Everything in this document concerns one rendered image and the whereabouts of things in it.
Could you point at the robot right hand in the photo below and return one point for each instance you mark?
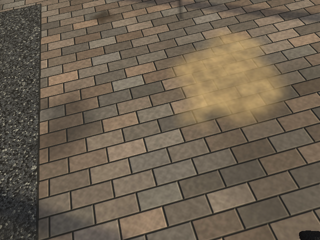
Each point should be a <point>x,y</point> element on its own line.
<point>309,235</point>

